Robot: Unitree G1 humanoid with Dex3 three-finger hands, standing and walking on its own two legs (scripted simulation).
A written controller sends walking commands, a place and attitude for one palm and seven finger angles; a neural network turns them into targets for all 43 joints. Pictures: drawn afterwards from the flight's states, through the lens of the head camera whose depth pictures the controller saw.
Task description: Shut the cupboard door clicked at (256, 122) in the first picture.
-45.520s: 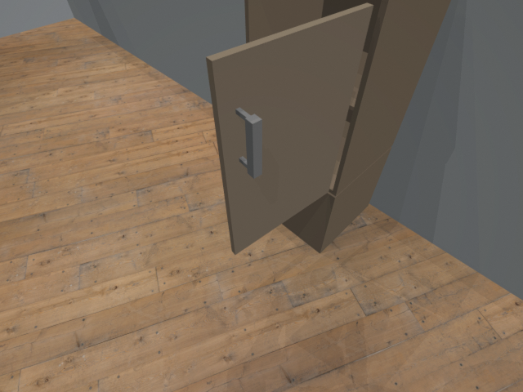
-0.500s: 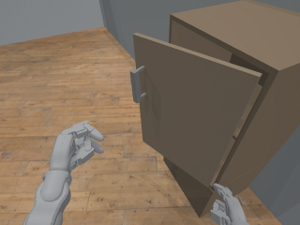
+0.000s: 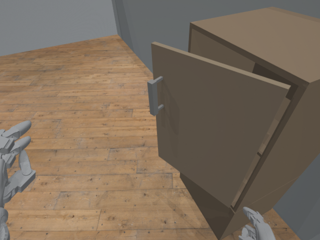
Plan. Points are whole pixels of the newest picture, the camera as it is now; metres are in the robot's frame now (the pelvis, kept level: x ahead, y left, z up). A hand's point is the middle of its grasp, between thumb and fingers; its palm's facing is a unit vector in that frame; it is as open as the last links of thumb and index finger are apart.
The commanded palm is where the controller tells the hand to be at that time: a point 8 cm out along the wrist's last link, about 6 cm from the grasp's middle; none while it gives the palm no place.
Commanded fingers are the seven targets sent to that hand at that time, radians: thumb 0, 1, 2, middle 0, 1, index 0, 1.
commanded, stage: draw the hand back to the body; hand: left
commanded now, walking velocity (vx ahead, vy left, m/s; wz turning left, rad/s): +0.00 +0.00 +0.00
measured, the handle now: (157, 96) +0.57 +0.09 +0.07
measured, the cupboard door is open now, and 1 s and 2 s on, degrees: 22 22 22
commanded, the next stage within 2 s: step back with the hand held close in 0.30 s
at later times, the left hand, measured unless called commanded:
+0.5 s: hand (43, 167) +0.20 +0.26 +0.16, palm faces +0.44 -0.79 -0.43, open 7.4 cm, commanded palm +0.14 +0.29 +0.17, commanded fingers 0.00 0.90 0.90 -0.20 -0.30 -0.20 -0.30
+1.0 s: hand (20, 190) +0.15 +0.28 +0.15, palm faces +0.38 -0.79 -0.48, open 7.4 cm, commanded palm +0.10 +0.31 +0.17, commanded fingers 0.00 0.90 0.90 -0.20 -0.30 -0.20 -0.30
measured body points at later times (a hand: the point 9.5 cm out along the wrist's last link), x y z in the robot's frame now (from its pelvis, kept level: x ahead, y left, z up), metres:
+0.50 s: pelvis +0.00 -0.01 +0.00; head -0.02 -0.03 +0.45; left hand +0.17 +0.30 +0.19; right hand +0.18 -0.23 -0.09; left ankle -0.01 +0.07 -0.74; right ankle -0.02 -0.11 -0.74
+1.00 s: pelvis -0.05 +0.02 -0.01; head -0.06 +0.02 +0.44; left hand +0.13 +0.32 +0.17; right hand +0.10 -0.24 -0.09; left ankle -0.01 +0.07 -0.74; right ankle -0.02 -0.11 -0.74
